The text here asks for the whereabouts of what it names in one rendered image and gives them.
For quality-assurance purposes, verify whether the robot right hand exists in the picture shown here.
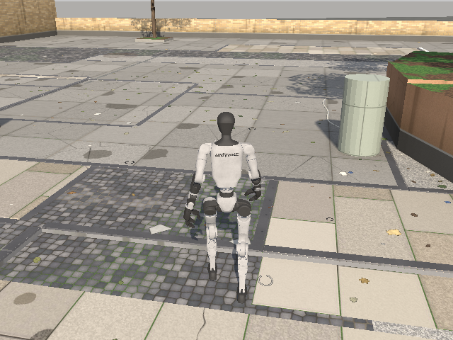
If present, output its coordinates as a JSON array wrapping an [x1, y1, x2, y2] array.
[[244, 188, 261, 201]]

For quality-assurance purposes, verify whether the robot left forearm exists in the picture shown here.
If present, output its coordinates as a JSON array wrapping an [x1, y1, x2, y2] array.
[[185, 173, 201, 210]]

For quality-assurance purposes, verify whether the robot right forearm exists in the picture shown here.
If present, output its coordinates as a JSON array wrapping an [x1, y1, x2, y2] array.
[[251, 170, 261, 191]]

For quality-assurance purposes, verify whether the robot right upper arm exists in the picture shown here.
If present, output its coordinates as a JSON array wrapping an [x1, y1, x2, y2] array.
[[241, 142, 260, 180]]

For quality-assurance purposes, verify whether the humanoid robot torso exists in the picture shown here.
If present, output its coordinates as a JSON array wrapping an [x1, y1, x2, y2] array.
[[210, 139, 243, 213]]

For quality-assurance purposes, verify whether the robot left hand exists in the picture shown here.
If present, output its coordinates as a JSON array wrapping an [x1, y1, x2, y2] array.
[[183, 207, 200, 228]]

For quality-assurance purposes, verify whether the robot left upper arm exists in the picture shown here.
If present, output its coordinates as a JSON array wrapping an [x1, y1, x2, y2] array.
[[194, 143, 212, 183]]

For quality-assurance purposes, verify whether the robot left shin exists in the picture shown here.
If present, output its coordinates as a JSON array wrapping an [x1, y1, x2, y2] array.
[[206, 227, 217, 271]]

